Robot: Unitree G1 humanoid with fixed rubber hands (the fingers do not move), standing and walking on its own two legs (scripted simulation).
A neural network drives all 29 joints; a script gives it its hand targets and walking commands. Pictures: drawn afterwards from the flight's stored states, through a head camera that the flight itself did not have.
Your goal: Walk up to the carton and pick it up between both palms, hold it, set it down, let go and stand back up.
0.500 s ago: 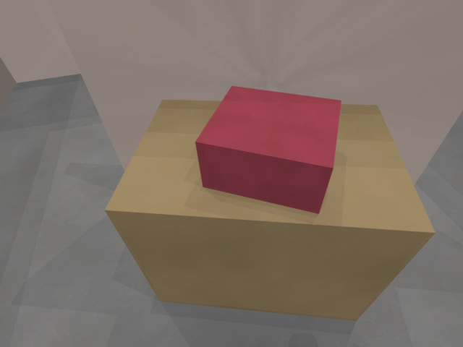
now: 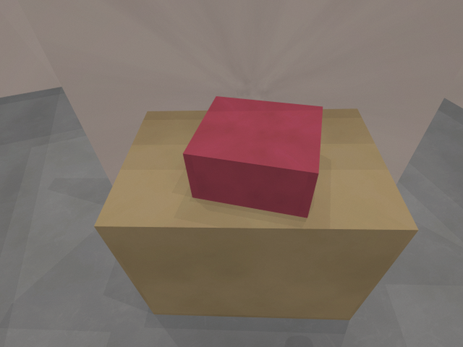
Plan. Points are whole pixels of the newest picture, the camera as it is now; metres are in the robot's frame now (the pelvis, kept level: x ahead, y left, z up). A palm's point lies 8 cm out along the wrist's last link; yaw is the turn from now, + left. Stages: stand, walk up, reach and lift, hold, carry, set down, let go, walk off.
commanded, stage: walk up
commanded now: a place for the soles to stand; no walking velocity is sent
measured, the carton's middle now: (257, 151) +0.65 -0.04 -0.04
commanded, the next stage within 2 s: none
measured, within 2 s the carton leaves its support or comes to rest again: neither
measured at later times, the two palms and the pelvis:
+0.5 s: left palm out of the picture +0.15 +0.24 -0.11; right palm out of the picture +0.05 -0.44 -0.13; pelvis +0.06 -0.09 -0.03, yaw -2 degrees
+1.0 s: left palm (106, 339) +0.20 +0.27 -0.11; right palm (459, 343) +0.19 -0.38 -0.12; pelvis +0.11 -0.06 -0.02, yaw +2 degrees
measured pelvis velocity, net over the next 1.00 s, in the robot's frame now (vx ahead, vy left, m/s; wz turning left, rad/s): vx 0.11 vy -0.06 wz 0.04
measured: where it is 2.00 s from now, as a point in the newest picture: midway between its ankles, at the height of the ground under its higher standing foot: outside the picture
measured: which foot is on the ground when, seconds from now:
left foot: down 0.00-0.44, up 0.46-0.86, down 0.88-1.00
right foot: down 0.00-0.18, up 0.20-0.40, down 0.42-1.00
